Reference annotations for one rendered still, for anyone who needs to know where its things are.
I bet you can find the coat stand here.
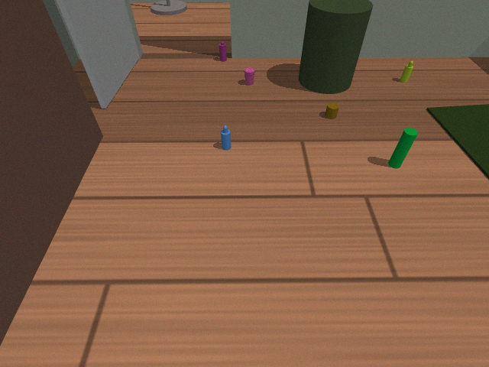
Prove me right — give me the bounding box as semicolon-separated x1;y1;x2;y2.
151;0;187;15

